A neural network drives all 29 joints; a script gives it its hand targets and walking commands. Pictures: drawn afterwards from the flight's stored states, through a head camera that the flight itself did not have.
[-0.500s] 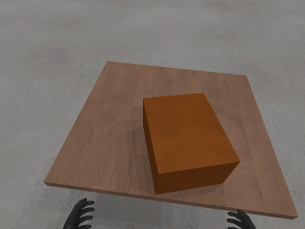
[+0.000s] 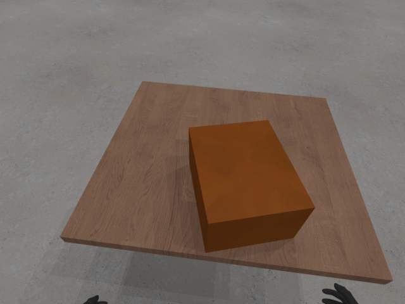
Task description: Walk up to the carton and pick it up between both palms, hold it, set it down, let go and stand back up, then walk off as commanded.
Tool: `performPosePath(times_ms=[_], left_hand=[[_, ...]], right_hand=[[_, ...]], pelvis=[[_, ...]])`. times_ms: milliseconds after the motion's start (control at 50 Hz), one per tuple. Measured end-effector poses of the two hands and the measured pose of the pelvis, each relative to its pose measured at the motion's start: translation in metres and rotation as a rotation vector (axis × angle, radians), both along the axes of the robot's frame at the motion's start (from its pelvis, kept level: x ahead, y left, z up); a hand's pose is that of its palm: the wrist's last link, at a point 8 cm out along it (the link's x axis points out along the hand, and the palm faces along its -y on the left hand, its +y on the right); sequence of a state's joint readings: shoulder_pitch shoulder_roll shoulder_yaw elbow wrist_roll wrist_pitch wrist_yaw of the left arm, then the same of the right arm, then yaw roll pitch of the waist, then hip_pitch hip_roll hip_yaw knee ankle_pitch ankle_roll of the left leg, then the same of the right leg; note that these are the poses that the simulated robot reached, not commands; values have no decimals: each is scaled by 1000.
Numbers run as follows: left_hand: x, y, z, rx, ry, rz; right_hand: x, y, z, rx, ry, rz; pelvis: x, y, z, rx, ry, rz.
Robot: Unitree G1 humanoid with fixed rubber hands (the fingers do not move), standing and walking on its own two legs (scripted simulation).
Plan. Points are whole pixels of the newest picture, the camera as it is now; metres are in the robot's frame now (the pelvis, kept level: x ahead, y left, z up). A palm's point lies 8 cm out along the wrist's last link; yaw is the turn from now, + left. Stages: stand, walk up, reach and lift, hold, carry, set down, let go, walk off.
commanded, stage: walk off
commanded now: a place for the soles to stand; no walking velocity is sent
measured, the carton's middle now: (239, 180) +0.45 -0.05 -0.07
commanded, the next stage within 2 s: none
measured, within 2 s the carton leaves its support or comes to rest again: neither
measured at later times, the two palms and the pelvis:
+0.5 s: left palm out of the picture -0.03 +0.28 -0.10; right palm out of the picture +0.05 -0.31 -0.13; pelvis -0.10 -0.03 -0.03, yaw +0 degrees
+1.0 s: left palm out of the picture -0.14 +0.32 -0.14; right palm out of the picture -0.08 -0.28 -0.09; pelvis -0.23 +0.02 -0.03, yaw +3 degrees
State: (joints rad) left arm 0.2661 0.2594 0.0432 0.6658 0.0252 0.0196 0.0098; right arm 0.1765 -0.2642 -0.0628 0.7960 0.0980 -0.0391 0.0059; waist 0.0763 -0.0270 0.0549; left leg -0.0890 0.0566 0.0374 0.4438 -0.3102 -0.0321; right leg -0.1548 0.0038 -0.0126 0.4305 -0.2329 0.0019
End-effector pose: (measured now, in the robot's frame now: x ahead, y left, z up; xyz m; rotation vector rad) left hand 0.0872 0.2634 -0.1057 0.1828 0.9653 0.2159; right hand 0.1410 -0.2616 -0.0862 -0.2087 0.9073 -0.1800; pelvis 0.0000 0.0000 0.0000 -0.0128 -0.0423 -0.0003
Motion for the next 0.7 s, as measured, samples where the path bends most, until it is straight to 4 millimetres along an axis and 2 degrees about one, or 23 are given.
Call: performPosePath(times_ms=[240,360,420,460,580,700], left_hand=[[-52,36,-7,101,73,-36],[-74,27,-4,129,72,-37],[-89,19,-6,156,92,-39],[-104,17,-3,172,113,-37],[-129,19,13,206,131,-36],[-151,30,11,214,123,-27]], right_hand=[[-54,-14,-19,-37,92,-3],[-68,-31,-22,-30,59,8],[-71,-44,-32,-23,33,25],[-80,-49,-39,-14,47,23],[-112,-50,-46,12,97,20],[-141,-41,-56,8,131,44]], pelvis=[[-44,1,-14,9,6,-2],[-66,-14,-19,29,-14,-2],[-79,-25,-28,47,-2,-4],[-90,-29,-28,42,-15,-3],[-115,-30,-22,68,-1,0],[-145,-22,-26,47,25,21]])
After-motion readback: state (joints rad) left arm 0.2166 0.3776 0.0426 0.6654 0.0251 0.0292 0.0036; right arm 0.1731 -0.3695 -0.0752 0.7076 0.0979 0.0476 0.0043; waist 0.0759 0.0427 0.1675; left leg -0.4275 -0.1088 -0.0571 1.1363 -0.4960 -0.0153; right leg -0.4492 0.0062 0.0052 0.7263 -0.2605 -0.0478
